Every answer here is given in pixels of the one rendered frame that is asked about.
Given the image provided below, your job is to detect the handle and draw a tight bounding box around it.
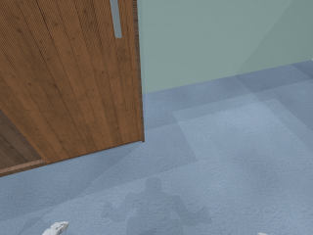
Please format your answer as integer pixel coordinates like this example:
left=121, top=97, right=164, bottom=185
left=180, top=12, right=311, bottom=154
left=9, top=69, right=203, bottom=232
left=110, top=0, right=122, bottom=38

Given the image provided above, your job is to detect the left robot hand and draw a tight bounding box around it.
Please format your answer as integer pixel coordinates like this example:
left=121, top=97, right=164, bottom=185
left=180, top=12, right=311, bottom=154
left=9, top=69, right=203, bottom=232
left=42, top=221, right=69, bottom=235

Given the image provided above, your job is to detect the wardrobe door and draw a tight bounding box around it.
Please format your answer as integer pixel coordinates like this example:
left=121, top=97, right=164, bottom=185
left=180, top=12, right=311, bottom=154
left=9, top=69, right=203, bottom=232
left=0, top=0, right=142, bottom=164
left=0, top=109, right=42, bottom=169

